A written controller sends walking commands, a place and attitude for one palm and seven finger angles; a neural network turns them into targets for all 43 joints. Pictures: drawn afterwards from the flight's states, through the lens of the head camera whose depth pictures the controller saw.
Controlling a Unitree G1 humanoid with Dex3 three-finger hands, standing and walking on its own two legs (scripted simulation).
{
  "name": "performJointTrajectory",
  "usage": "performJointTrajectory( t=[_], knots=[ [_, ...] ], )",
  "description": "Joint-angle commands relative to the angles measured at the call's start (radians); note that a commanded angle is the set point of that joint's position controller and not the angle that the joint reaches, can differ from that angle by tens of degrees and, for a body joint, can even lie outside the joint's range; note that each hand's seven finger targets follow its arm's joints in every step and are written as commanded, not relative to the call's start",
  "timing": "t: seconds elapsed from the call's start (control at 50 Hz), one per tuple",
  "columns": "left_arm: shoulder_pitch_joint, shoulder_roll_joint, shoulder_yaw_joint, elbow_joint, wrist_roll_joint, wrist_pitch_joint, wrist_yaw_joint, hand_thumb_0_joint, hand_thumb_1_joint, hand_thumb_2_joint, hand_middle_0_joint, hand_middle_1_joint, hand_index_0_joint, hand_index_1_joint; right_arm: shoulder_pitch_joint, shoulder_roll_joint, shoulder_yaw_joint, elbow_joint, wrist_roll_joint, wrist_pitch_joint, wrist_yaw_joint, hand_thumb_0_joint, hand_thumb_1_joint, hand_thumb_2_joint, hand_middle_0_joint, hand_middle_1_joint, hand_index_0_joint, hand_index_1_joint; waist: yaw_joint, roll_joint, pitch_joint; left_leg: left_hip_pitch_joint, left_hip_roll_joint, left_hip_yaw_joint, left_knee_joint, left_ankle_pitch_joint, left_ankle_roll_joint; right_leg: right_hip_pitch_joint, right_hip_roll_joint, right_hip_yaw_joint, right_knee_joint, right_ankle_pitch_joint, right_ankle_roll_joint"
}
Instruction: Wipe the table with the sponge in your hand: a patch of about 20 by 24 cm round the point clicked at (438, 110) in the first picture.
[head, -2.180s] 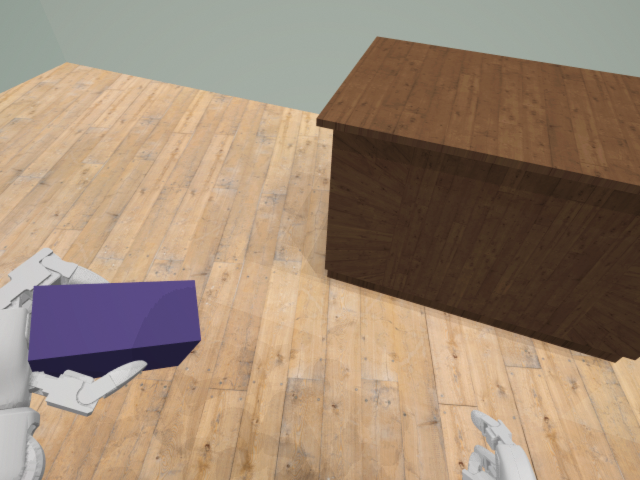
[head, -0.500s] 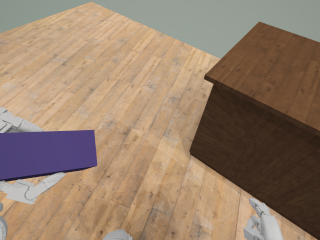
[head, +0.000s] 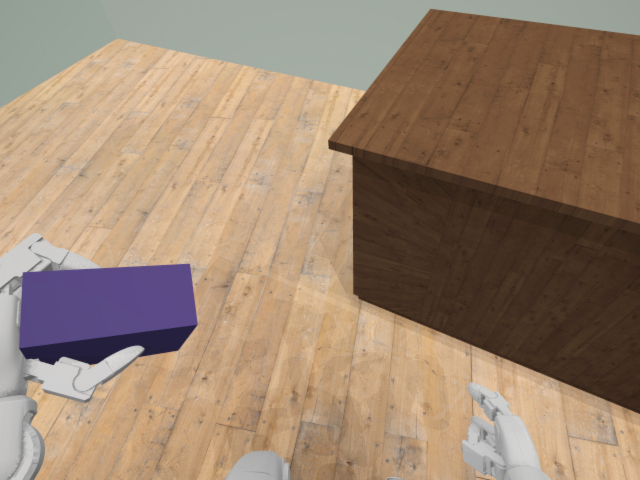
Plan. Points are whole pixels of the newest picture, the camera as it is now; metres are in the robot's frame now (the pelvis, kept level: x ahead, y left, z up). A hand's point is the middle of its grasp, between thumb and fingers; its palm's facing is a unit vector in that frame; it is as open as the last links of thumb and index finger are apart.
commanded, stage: turn to face it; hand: left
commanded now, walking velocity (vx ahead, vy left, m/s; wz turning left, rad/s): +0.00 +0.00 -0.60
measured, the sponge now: (138, 315) +0.24 +0.19 +0.15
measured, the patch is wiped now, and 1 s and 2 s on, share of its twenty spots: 0.00 0.00 0.00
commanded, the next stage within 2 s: take the last steps up to it in 1.38 s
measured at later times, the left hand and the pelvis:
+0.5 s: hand (142, 349) +0.19 +0.15 +0.19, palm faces +0.18 -0.87 -0.46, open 10.1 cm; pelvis -0.08 -0.02 +0.00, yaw -16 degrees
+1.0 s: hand (328, 425) +0.14 +0.00 +0.19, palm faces -0.10 -0.87 -0.48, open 10.1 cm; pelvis -0.16 -0.08 +0.01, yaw -33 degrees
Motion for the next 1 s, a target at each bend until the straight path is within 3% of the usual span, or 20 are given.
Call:
performJointTrajectory(
  t=[0.0, 0.22, 0.3, 0.32, 0.34, 0.36, 0.38, 0.4, 0.42, 0.46, 0.52, 0.58, 0.6, 0.62, 0.64, 0.66, 0.7, 0.74, 0.82, 0.98],
  knots=[
    [0.040, 0.269, 0.215, -0.329, -0.022, -0.106, 0.040, 0.000, 0.100, 1.300, -1.200, -1.600, -1.200, -1.600, -0.052, -0.053, -0.028, -0.170, -0.004, -0.014, -0.013, 0.000, -0.900, -0.900, 0.200, 0.300, 0.200, 0.300, -0.013, -0.115, -0.307, -0.109, -0.019, -0.067, 0.074, 0.026, -0.014, 0.313, -0.271, 0.326, -0.204, 0.657, -0.054],
    [0.048, 0.215, 0.146, -0.204, -0.031, -0.096, 0.029, 0.000, 0.100, 1.300, -1.200, -1.600, -1.200, -1.600, -0.022, -0.114, -0.054, -0.221, 0.009, 0.040, -0.007, 0.000, -0.900, -0.900, 0.200, 0.300, 0.200, 0.300, 0.014, -0.154, -0.236, 0.073, -0.070, -0.053, -0.353, -0.012, 0.034, 0.135, -0.213, 0.516, -0.393, 0.051, -0.032],
    [-0.049, 0.235, 0.120, -0.291, -0.021, -0.102, 0.022, 0.000, 0.100, 1.300, -1.200, -1.600, -1.200, -1.600, 0.004, -0.121, -0.053, -0.226, 0.002, 0.054, 0.000, 0.000, -0.900, -0.900, 0.200, 0.300, 0.200, 0.300, -0.003, -0.099, -0.236, 0.278, -0.064, -0.032, -0.602, 0.038, 0.064, 0.002, -0.159, 0.502, -0.418, -0.132, 0.025],
    [-0.055, 0.243, 0.126, -0.281, -0.019, -0.111, 0.018, 0.000, 0.100, 1.300, -1.200, -1.600, -1.200, -1.600, 0.022, -0.121, -0.053, -0.223, -0.005, 0.053, -0.002, 0.000, -0.900, -0.900, 0.200, 0.300, 0.200, 0.300, -0.014, -0.059, -0.230, 0.356, -0.035, -0.039, -0.688, 0.050, 0.088, -0.059, -0.114, 0.471, -0.369, -0.160, 0.055],
    [-0.070, 0.240, 0.127, -0.288, -0.019, -0.118, 0.011, 0.000, 0.100, 1.300, -1.200, -1.600, -1.200, -1.600, 0.018, -0.137, -0.060, -0.234, -0.010, 0.048, -0.005, 0.000, -0.900, -0.900, 0.200, 0.300, 0.200, 0.300, -0.014, 0.018, -0.184, 0.375, 0.073, -0.149, -0.782, -0.027, 0.142, -0.161, -0.034, 0.427, -0.261, -0.201, 0.094],
    [-0.089, 0.240, 0.137, -0.306, -0.013, -0.126, 0.005, 0.000, 0.100, 1.300, -1.200, -1.600, -1.200, -1.600, -0.002, -0.147, -0.063, -0.243, -0.012, 0.040, -0.006, 0.000, -0.900, -0.900, 0.200, 0.300, 0.200, 0.300, -0.006, 0.168, -0.158, 0.369, 0.238, -0.290, -0.840, -0.054, 0.211, -0.239, 0.061, 0.291, -0.020, -0.156, 0.131],
    [-0.098, 0.275, 0.174, -0.309, -0.001, -0.122, 0.011, 0.000, 0.100, 1.300, -1.200, -1.600, -1.200, -1.600, -0.016, -0.104, -0.054, -0.238, -0.007, 0.022, -0.013, 0.000, -0.900, -0.900, 0.200, 0.300, 0.200, 0.300, 0.009, 0.249, -0.163, 0.223, 0.360, -0.341, -0.898, -0.046, 0.275, -0.194, 0.062, 0.175, 0.334, -0.169, 0.139],
    [-0.118, 0.310, 0.200, -0.323, 0.008, -0.131, 0.007, 0.000, 0.100, 1.300, -1.200, -1.600, -1.200, -1.600, -0.010, -0.087, -0.063, -0.237, -0.010, 0.011, -0.015, 0.000, -0.900, -0.900, 0.200, 0.300, 0.200, 0.300, 0.013, 0.218, -0.142, 0.118, 0.383, -0.310, -0.909, -0.035, 0.285, -0.164, 0.032, 0.157, 0.527, -0.170, 0.143],
    [-0.052, 0.247, 0.170, -0.227, 0.008, -0.123, -0.005, 0.000, 0.100, 1.300, -1.200, -1.600, -1.200, -1.600, -0.005, -0.096, -0.069, -0.222, -0.012, 0.007, -0.009, 0.000, -0.900, -0.900, 0.200, 0.300, 0.200, 0.300, 0.006, 0.185, -0.073, 0.046, 0.356, -0.214, -0.890, 0.000, 0.282, -0.177, 0.001, 0.151, 0.599, -0.163, 0.144],
    [-0.045, 0.173, 0.102, -0.199, -0.003, -0.116, -0.008, 0.000, 0.100, 1.300, -1.200, -1.600, -1.200, -1.600, 0.003, -0.103, -0.060, -0.207, 0.004, -0.007, 0.003, 0.000, -0.900, -0.900, 0.200, 0.300, 0.200, 0.300, 0.010, 0.182, -0.035, 0.123, 0.294, -0.038, -0.799, 0.170, 0.213, -0.203, -0.042, 0.088, 0.426, -0.180, 0.148],
    [-0.131, 0.173, 0.074, -0.218, 0.002, -0.112, 0.002, 0.000, 0.100, 1.300, -1.200, -1.600, -1.200, -1.600, 0.060, -0.125, -0.062, -0.193, 0.007, -0.047, 0.001, 0.000, -0.900, -0.900, 0.200, 0.300, 0.200, 0.300, -0.019, 0.164, -0.073, 0.185, 0.255, 0.035, -0.694, 0.368, 0.146, -0.052, -0.011, -0.014, 0.118, -0.175, 0.163],
    [-0.191, 0.209, 0.099, -0.210, 0.013, -0.106, 0.006, 0.000, 0.100, 1.300, -1.200, -1.600, -1.200, -1.600, 0.062, -0.127, -0.066, -0.179, 0.005, -0.078, 0.007, 0.000, -0.900, -0.900, 0.200, 0.300, 0.200, 0.300, -0.010, 0.087, -0.149, 0.184, 0.193, 0.089, -0.456, 0.390, 0.079, 0.169, 0.012, -0.041, -0.153, 0.053, 0.143],
    [-0.174, 0.242, 0.121, -0.191, 0.023, -0.105, 0.013, 0.000, 0.100, 1.300, -1.200, -1.600, -1.200, -1.600, 0.060, -0.109, -0.065, -0.177, 0.006, -0.079, 0.008, 0.000, -0.900, -0.900, 0.200, 0.300, 0.200, 0.300, -0.012, -0.066, -0.174, 0.119, 0.112, 0.117, -0.279, 0.263, 0.042, 0.218, -0.093, 0.133, -0.211, 0.248, 0.077],
    [-0.153, 0.287, 0.176, -0.199, 0.010, -0.110, 0.027, 0.000, 0.100, 1.300, -1.200, -1.600, -1.200, -1.600, 0.007, -0.074, -0.049, -0.204, 0.004, -0.076, 0.006, 0.000, -0.900, -0.900, 0.200, 0.300, 0.200, 0.300, 0.011, -0.312, -0.203, -0.084, -0.015, 0.096, -0.070, -0.119, 0.005, 0.286, -0.280, 0.453, -0.252, 0.507, -0.025],
    [-0.087, 0.307, 0.216, -0.226, -0.016, -0.104, 0.032, 0.000, 0.100, 1.300, -1.200, -1.600, -1.200, -1.600, -0.025, -0.088, -0.067, -0.211, 0.011, -0.066, 0.002, 0.000, -0.900, -0.900, 0.200, 0.300, 0.200, 0.300, 0.034, -0.353, -0.249, -0.057, -0.018, -0.052, 0.075, -0.124, 0.011, 0.205, -0.323, 0.597, -0.307, 0.427, -0.039],
    [-0.023, 0.305, 0.223, -0.269, -0.023, -0.108, 0.032, 0.000, 0.100, 1.300, -1.200, -1.600, -1.200, -1.600, -0.025, -0.067, -0.050, -0.206, 0.000, -0.048, 0.003, 0.000, -0.900, -0.900, 0.200, 0.300, 0.200, 0.300, 0.019, -0.258, -0.248, -0.089, -0.011, -0.110, 0.145, -0.059, 0.005, 0.221, -0.317, 0.602, -0.293, 0.329, -0.065],
    [0.056, 0.284, 0.242, -0.322, -0.036, -0.126, 0.033, 0.000, 0.100, 1.300, -1.200, -1.600, -1.200, -1.600, -0.032, -0.052, -0.025, -0.187, -0.004, -0.008, 0.019, 0.000, -0.900, -0.900, 0.200, 0.300, 0.200, 0.300, 0.008, -0.105, -0.308, -0.103, -0.011, -0.120, 0.116, 0.013, -0.008, 0.278, -0.259, 0.476, -0.254, 0.250, -0.070],
    [0.103, 0.269, 0.244, -0.298, -0.039, -0.133, 0.033, 0.000, 0.100, 1.300, -1.200, -1.600, -1.200, -1.600, -0.034, -0.062, -0.036, -0.183, -0.006, 0.013, 0.015, 0.000, -0.900, -0.900, 0.200, 0.300, 0.200, 0.300, -0.004, -0.127, -0.290, -0.060, -0.027, -0.093, 0.028, 0.041, -0.010, 0.241, -0.224, 0.434, -0.291, 0.224, -0.054],
    [0.128, 0.260, 0.237, -0.218, -0.045, -0.127, 0.033, 0.000, 0.100, 1.300, -1.200, -1.600, -1.200, -1.600, -0.033, -0.084, -0.053, -0.184, -0.004, 0.036, 0.004, 0.000, -0.900, -0.900, 0.200, 0.300, 0.200, 0.300, -0.004, -0.139, -0.250, 0.013, -0.052, -0.071, -0.152, 0.019, 0.003, 0.153, -0.214, 0.476, -0.375, 0.040, -0.045],
    [0.008, 0.219, 0.128, -0.209, -0.020, -0.109, 0.022, 0.000, 0.100, 1.300, -1.200, -1.600, -1.200, -1.600, -0.013, -0.125, -0.068, -0.214, 0.004, 0.074, 0.001, 0.000, -0.900, -0.900, 0.200, 0.300, 0.200, 0.300, 0.001, -0.162, -0.229, 0.182, -0.116, -0.030, -0.442, -0.039, 0.063, 0.062, -0.159, 0.536, -0.519, -0.204, 0.053]
  ],
)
